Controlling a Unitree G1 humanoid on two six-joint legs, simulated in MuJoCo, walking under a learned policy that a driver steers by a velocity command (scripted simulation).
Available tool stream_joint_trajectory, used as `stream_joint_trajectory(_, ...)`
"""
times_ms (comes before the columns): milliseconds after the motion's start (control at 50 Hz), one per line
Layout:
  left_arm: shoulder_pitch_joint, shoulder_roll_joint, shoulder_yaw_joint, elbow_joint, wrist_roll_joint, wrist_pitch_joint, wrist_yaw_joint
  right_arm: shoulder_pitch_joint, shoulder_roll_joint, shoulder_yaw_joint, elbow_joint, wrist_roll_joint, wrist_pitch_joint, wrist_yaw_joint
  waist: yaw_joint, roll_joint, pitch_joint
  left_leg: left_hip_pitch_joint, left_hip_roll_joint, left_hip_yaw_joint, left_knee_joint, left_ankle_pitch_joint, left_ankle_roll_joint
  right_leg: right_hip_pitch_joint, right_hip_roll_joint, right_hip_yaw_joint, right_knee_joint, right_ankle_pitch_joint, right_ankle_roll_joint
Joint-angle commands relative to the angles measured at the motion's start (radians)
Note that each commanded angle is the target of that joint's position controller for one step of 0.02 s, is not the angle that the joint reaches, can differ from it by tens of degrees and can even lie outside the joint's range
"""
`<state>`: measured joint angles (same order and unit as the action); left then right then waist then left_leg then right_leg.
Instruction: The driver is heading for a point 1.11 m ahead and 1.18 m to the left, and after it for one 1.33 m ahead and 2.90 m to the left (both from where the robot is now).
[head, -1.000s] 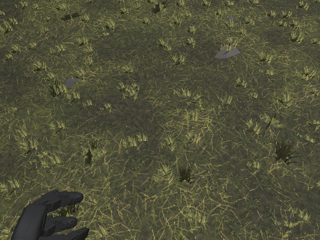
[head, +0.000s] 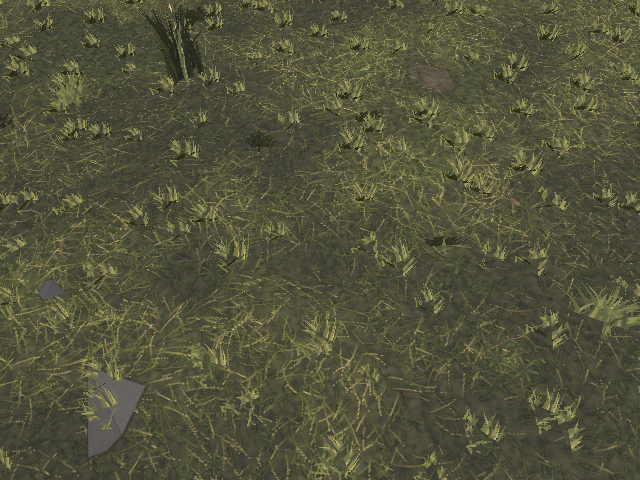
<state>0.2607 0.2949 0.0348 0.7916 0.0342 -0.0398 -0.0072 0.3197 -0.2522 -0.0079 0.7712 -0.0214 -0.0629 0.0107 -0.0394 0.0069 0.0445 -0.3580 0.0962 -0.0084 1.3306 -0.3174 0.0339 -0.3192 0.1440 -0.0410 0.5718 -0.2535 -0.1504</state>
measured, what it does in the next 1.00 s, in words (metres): walks ahead, turning left: left foot, then right foot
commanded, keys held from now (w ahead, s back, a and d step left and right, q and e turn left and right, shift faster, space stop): w+shift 0.14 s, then w+q+shift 0.86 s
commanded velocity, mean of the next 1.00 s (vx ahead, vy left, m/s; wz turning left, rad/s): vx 1.00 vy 0.00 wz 0.57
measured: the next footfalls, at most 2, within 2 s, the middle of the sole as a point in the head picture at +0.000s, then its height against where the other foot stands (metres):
left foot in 0.32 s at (281, 452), level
right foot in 0.72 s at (336, 279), level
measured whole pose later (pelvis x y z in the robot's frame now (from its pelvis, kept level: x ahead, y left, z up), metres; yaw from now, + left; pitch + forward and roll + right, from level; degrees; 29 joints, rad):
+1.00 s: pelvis +0.96 +0.11 +0.01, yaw +37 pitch +2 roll -2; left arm 0.48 0.34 0.06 0.88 0.03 -0.11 0.01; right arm 0.04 -0.37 -0.06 0.60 -0.03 0.02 0.08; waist 0.07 0.06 0.00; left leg -0.79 0.06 0.05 1.12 -0.12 0.09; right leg 0.04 -0.01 -0.21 0.29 -0.34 0.03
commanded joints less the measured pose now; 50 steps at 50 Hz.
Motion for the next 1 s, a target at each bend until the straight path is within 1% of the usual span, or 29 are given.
stream_joint_trajectory(20, 0.077, 0.086, 0.028, -0.022, -0.016, -0.049, 0.015, 0.035, -0.109, -0.022, -0.063, -0.023, 0.017, 0.015, -0.001, -0.002, -0.038, -0.262, 0.063, -0.038, -0.089, -0.016, -0.01, 0.204, -0.286, 0.395, -0.349, 0.204, -0.125)
stream_joint_trajectory(100, 0.137, 0.1, 0.03, 0.015, -0.031, -0.075, 0.0, -0.221, -0.076, -0.004, -0.152, -0.023, 0.021, 0.035, 0.042, -0.009, 0.096, -0.346, 0.065, 0.039, -0.387, 0.172, -0.032, 0.12, -0.214, 0.243, -0.482, 0.319, -0.108)
stream_joint_trajectory(160, 0.169, 0.12, 0.031, 0.034, -0.046, -0.096, -0.006, -0.3, -0.059, 0.011, -0.173, 0.0, 0.007, 0.051, 0.065, -0.01, 0.087, -0.164, 0.004, 0.104, -0.65, 0.461, 0.009, 0.105, -0.204, 0.149, -0.564, 0.527, -0.053)
stream_joint_trajectory(220, 0.216, 0.157, 0.032, 0.073, -0.032, -0.102, 0.003, -0.313, -0.096, 0.001, -0.155, 0.009, 0.003, 0.047, 0.07, -0.01, 0.054, -0.124, -0.086, 0.153, -0.745, 0.494, 0.07, 0.337, -0.244, 0.049, -0.542, 0.918, 0.009)
stream_joint_trajectory(260, 0.227, 0.193, 0.038, 0.084, -0.003, -0.085, 0.027, -0.247, -0.137, -0.014, -0.131, 0.004, 0.006, 0.039, 0.024, -0.085, -0.036, -0.054, -0.175, 0.181, -0.73, 0.355, 0.096, 0.47, -0.282, 0.007, -0.353, 1.312, 0.061)
stream_joint_trajectory(300, 0.156, 0.217, 0.045, 0.069, 0.031, -0.052, 0.05, 0.093, -0.207, -0.048, -0.024, 0.006, 0.013, 0.023, -0.143, -0.126, -0.189, 0.244, -0.222, 0.169, -0.712, 0.246, 0.133, 0.433, -0.303, -0.033, 0.104, 1.448, 0.098)
stream_joint_trajectory(320, 0.075, 0.223, 0.047, 0.044, 0.031, -0.045, 0.056, 0.313, -0.249, -0.074, 0.037, 0.001, 0.018, 0.01, -0.269, -0.094, -0.238, 0.474, -0.159, 0.072, -0.739, 0.149, 0.187, 0.233, -0.252, -0.061, 0.505, 1.257, 0.106)
stream_joint_trajectory(340, 0.176, 0.055, 0.007, -0.007, -0.013, -0.059, 0.028, 0.311, -0.369, -0.114, 0.057, -0.021, 0.027, 0.002, -0.12, 0.304, -0.308, 0.869, 0.137, -0.473, -0.729, 0.019, 0.412, -0.342, -0.059, -0.012, 1.057, 0.033, 0.185)
stream_joint_trajectory(360, 0.102, 0.115, 0.003, -0.043, 0.0, -0.092, 0.022, 0.218, -0.304, -0.108, 0.026, 0.013, 0.037, 0.009, -0.129, 0.158, -0.405, 0.86, 0.192, -0.849, -0.975, -0.044, 0.444, -0.472, -0.024, 0.136, 1.115, -0.15, 0.154)
stream_joint_trajectory(380, 0.01, 0.112, -0.007, -0.084, -0.007, -0.105, 0.02, 0.143, -0.29, -0.109, 0.013, 0.009, 0.031, 0.004, -0.086, 0.071, -0.229, 0.715, 0.183, -0.758, -1.026, -0.048, 0.415, -0.53, -0.106, 0.19, 1.053, -0.07, 0.144)
stream_joint_trajectory(400, -0.024, 0.116, -0.016, -0.096, 0.008, -0.114, 0.013, 0.12, -0.221, -0.096, 0.026, 0.011, 0.031, 0.006, -0.049, -0.061, -0.148, 0.551, 0.15, -0.667, -1.058, -0.007, 0.371, -0.481, -0.154, 0.179, 0.935, -0.033, 0.127)
stream_joint_trajectory(420, -0.049, 0.098, -0.022, -0.109, 0.02, -0.107, 0.009, 0.104, -0.193, -0.088, 0.033, 0.009, 0.026, 0.0, -0.006, -0.093, -0.063, 0.388, 0.103, -0.579, -1.075, 0.06, 0.339, -0.434, -0.181, 0.168, 0.861, -0.045, 0.128)
stream_joint_trajectory(440, -0.054, 0.085, -0.027, -0.133, 0.038, -0.086, 0.004, 0.091, -0.164, -0.076, 0.045, 0.009, 0.021, -0.006, 0.044, -0.09, -0.013, 0.246, 0.056, -0.517, -1.097, 0.101, 0.322, -0.379, -0.192, 0.159, 0.805, -0.067, 0.143)
stream_joint_trajectory(480, -0.058, 0.058, -0.04, -0.161, 0.05, -0.046, -0.001, 0.08, -0.184, -0.077, 0.04, 0.015, 0.0, -0.003, 0.089, -0.052, 0.029, 0.082, 0.004, -0.438, -1.137, 0.101, 0.317, -0.338, -0.224, 0.132, 0.659, -0.133, 0.168)
stream_joint_trajectory(540, -0.239, 0.034, -0.065, -0.248, 0.022, -0.041, -0.023, 0.039, -0.215, -0.092, 0.007, 0.017, -0.019, -0.001, 0.068, -0.005, 0.09, -0.163, -0.077, -0.331, -1.218, 0.158, 0.275, -0.156, -0.232, 0.058, 0.281, 0.093, 0.201)
stream_joint_trajectory(580, -0.294, 0.018, -0.069, -0.259, -0.005, -0.04, -0.032, 0.055, -0.233, -0.106, 0.001, 0.029, -0.025, 0.009, 0.021, 0.025, 0.057, -0.176, -0.096, -0.311, -1.228, 0.26, 0.218, 0.007, -0.196, 0.033, 0.115, 0.322, 0.201)
stream_joint_trajectory(640, -0.304, 0.069, -0.05, -0.259, -0.008, -0.046, -0.018, 0.111, -0.253, -0.122, 0.001, 0.033, -0.018, 0.01, -0.017, 0.047, 0.001, 0.067, -0.064, -0.353, -1.127, 0.417, 0.168, 0.015, -0.172, 0.056, -0.022, 0.341, 0.189)
stream_joint_trajectory(680, -0.185, 0.127, -0.021, -0.224, -0.005, -0.056, 0.001, 0.121, -0.282, -0.129, 0.0, 0.021, -0.011, 0.002, 0.039, 0.034, -0.105, 0.186, -0.066, -0.351, -0.893, 0.648, 0.127, 0.145, -0.125, 0.055, -0.065, 0.176, 0.172)
stream_joint_trajectory(700, -0.025, 0.16, -0.001, -0.186, -0.001, -0.062, 0.015, 0.093, -0.298, -0.132, -0.004, 0.018, -0.012, 0.005, 0.137, 0.012, -0.198, 0.143, -0.104, -0.318, -0.667, 0.67, 0.102, 0.33, -0.14, 0.051, -0.058, 0.112, 0.16)
stream_joint_trajectory(720, 0.189, 0.23, 0.028, -0.158, 0.019, -0.067, 0.037, 0.06, -0.229, -0.112, -0.03, 0.017, -0.023, 0.006, 0.232, -0.044, -0.324, -0.006, -0.146, -0.265, -0.353, 0.48, 0.087, 0.566, -0.309, 0.207, -0.043, -0.151, 0.128)
stream_joint_trajectory(740, 0.234, 0.31, 0.048, -0.153, 0.061, -0.062, 0.043, 0.143, -0.053, -0.068, -0.083, 0.055, -0.026, -0.001, 0.161, -0.322, -0.463, -0.292, -0.237, -0.158, -0.031, -0.222, 0.068, 0.79, -0.631, 0.721, -0.2, -0.476, 0.047)
stream_joint_trajectory(760, 0.168, 0.299, 0.061, -0.147, 0.034, -0.048, 0.038, 0.121, -0.107, -0.057, -0.108, 0.043, -0.011, -0.004, 0.128, -0.351, -0.442, -0.434, -0.165, -0.105, 0.101, -0.144, 0.083, 0.724, -0.641, 0.956, -0.328, -0.645, -0.004)
stream_joint_trajectory(780, 0.076, 0.191, 0.041, -0.156, 0.023, -0.047, 0.036, 0.012, -0.161, -0.067, -0.098, 0.018, 0.004, -0.004, 0.135, -0.194, -0.256, -0.486, -0.103, -0.077, 0.093, -0.038, 0.084, 0.58, -0.573, 0.76, -0.321, -0.579, 0.014)
stream_joint_trajectory(800, 0.043, 0.129, 0.027, -0.143, 0.019, -0.047, 0.029, -0.041, -0.165, -0.069, -0.1, 0.005, 0.012, 0.009, 0.127, -0.097, -0.157, -0.47, -0.066, -0.066, 0.036, 0.019, 0.077, 0.464, -0.521, 0.566, -0.302, -0.351, 0.032)
stream_joint_trajectory(820, 0.054, 0.105, 0.02, -0.118, 0.021, -0.048, 0.027, -0.081, -0.153, -0.069, -0.104, -0.003, 0.022, 0.025, 0.117, -0.072, -0.1, -0.44, -0.041, -0.066, 0.005, 0.033, 0.068, 0.382, -0.468, 0.421, -0.312, -0.166, 0.057)
stream_joint_trajectory(840, 0.076, 0.09, 0.016, -0.089, 0.016, -0.056, 0.029, -0.078, -0.13, -0.065, -0.12, -0.01, 0.036, 0.039, 0.089, -0.123, -0.077, -0.425, -0.024, -0.068, -0.01, 0.033, 0.058, 0.335, -0.45, 0.337, -0.317, -0.065, 0.065)
stream_joint_trajectory(880, 0.115, 0.04, 0.006, -0.036, -0.009, -0.072, 0.016, -0.13, -0.087, -0.051, -0.151, -0.012, 0.063, 0.053, 0.066, -0.114, -0.04, -0.454, -0.001, -0.052, -0.017, 0.046, 0.053, 0.309, -0.417, 0.195, -0.34, 0.111, 0.094)
stream_joint_trajectory(940, 0.082, 0.06, 0.011, -0.017, -0.013, -0.092, 0.006, -0.23, -0.081, -0.034, -0.227, -0.016, 0.074, 0.068, 0.028, -0.12, 0.003, -0.459, 0.005, -0.012, -0.115, 0.17, 0.046, 0.243, -0.406, 0.024, -0.398, 0.316, 0.097)
stream_joint_trajectory(1000, 0.073, 0.096, 0.017, 0.0, -0.007, -0.1, 0.009, -0.309, -0.089, -0.02, -0.26, -0.01, 0.073, 0.084, 0.014, -0.07, 0.065, -0.381, -0.008, 0.065, -0.342, 0.294, 0.067, 0.211, -0.364, -0.137, -0.443, 0.455, 0.119)
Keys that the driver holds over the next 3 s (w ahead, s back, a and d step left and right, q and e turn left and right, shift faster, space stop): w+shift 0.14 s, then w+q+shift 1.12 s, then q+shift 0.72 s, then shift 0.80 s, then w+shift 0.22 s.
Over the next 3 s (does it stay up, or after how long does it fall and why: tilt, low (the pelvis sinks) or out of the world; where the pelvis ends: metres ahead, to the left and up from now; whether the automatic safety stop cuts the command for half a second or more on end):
stays up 1.38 0.58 0.02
